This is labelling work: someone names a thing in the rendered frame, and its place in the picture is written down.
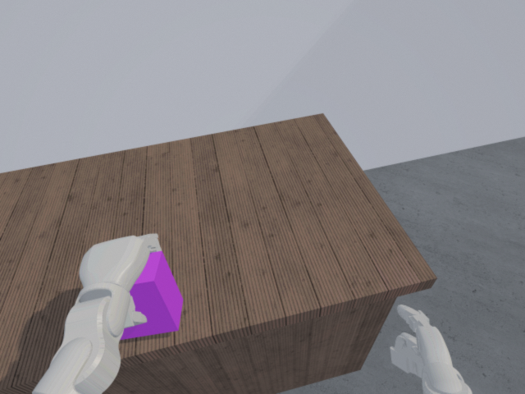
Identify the robot right forearm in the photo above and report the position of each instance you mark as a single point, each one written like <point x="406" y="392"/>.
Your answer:
<point x="441" y="378"/>

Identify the table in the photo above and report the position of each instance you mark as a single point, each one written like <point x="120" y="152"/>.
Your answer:
<point x="287" y="258"/>

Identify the right robot hand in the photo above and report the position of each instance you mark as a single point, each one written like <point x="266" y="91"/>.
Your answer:
<point x="412" y="353"/>

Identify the robot left forearm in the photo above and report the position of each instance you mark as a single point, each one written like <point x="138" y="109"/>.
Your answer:
<point x="88" y="360"/>

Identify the left robot hand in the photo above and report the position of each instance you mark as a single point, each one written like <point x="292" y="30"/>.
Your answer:
<point x="119" y="261"/>

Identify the sponge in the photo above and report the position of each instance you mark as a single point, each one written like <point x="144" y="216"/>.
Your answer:
<point x="156" y="296"/>

